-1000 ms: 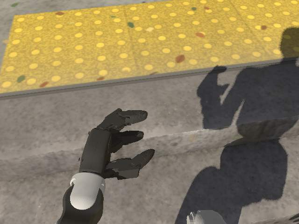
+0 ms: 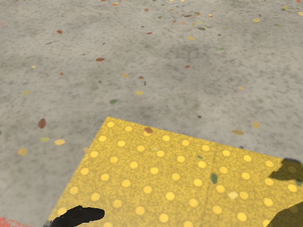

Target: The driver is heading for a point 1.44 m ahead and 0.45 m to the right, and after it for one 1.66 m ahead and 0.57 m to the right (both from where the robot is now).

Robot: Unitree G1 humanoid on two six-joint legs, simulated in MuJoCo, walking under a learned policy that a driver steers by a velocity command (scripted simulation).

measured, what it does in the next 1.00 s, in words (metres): steps on the spot: left foot, then left foot 0.14 m lower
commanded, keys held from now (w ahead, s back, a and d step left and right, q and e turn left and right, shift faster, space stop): shift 1.00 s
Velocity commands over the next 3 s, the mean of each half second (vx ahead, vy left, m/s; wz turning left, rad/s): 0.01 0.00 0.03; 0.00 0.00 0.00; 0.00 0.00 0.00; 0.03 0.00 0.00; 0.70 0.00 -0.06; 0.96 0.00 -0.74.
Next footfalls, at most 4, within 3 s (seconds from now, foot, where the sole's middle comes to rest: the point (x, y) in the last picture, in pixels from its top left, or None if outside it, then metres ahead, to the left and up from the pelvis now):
0.32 left None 0.03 0.14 -0.62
0.58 left None -0.06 0.11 -0.79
2.64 left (127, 226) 0.52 0.08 -0.65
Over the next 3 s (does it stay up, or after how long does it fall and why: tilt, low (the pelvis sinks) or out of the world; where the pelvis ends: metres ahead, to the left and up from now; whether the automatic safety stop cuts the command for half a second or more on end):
stays up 0.64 -0.07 0.10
